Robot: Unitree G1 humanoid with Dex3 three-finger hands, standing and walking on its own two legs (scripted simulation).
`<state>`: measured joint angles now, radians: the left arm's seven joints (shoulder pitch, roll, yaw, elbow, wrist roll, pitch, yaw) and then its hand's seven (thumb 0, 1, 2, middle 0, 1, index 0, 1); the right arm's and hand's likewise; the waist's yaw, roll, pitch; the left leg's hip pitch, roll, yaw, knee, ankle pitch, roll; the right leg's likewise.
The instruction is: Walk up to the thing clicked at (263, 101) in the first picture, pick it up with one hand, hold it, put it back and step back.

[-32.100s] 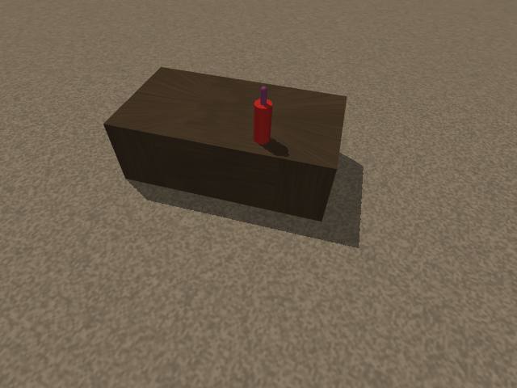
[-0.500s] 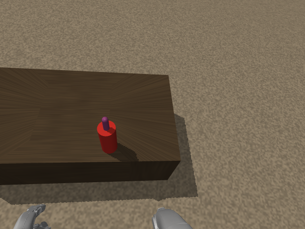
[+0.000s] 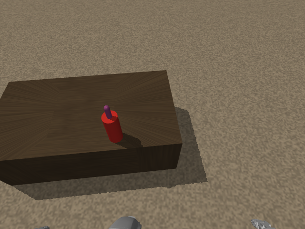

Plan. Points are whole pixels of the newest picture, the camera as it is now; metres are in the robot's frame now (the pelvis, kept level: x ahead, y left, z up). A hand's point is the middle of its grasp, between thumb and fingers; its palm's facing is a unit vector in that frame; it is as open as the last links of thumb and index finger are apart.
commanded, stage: step back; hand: left
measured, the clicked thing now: (111, 123) +0.60 +0.22 -0.28
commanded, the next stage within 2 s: none
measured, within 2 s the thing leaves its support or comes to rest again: neither
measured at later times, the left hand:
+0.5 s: hand out of the picture -0.07 +0.27 -0.16, palm faces +0.04 -0.93 -0.36, open 7.4 cm
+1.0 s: hand out of the picture -0.18 +0.22 -0.15, palm faces +0.08 -0.90 -0.42, open 7.4 cm
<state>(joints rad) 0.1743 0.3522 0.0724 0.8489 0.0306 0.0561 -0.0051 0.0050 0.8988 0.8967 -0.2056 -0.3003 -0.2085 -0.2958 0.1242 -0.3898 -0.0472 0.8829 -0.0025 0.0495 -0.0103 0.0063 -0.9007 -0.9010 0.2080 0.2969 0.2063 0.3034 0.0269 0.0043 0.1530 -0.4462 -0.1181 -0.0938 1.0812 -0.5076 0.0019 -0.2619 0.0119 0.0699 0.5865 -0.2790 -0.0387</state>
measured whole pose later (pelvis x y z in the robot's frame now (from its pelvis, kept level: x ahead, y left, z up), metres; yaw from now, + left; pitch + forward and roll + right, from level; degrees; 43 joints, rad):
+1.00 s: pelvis -0.31 -0.06 -0.02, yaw +6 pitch -2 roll +2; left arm 0.08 0.40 0.07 0.75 0.03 0.07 0.02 0.00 0.90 0.90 -0.21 -0.30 -0.21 -0.30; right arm 0.20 -0.37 -0.04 0.88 -0.03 0.03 -0.03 0.01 -0.90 -0.90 0.21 0.30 0.20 0.30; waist 0.00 -0.03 0.20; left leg -0.25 -0.06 -0.02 0.65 -0.37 0.01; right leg -0.41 -0.06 -0.04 0.73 -0.29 -0.02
